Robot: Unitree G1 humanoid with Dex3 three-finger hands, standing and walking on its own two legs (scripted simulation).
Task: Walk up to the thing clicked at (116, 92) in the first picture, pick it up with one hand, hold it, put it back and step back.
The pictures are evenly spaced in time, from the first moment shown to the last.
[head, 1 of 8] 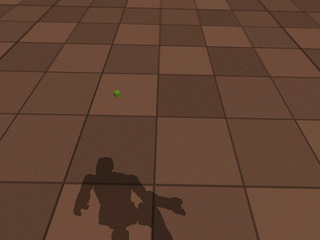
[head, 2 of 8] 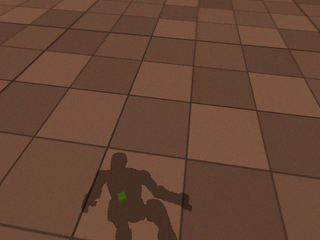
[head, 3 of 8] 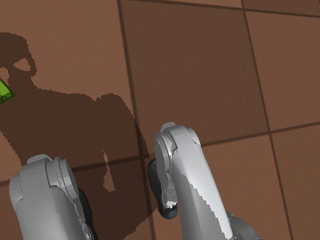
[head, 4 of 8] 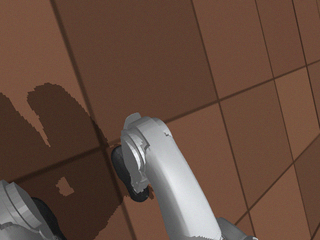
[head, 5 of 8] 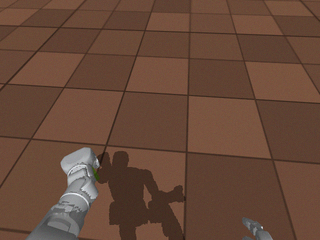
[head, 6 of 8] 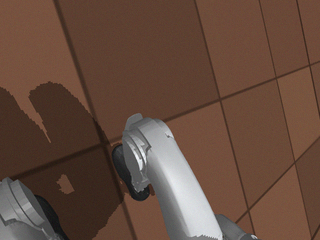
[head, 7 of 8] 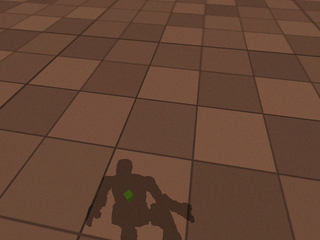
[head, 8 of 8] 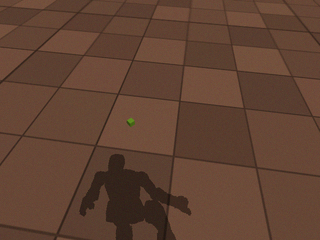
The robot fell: no
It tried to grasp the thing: yes
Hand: left
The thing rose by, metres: 0.68
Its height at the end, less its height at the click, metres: +0.00
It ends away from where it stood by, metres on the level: 0.01
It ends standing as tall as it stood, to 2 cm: yes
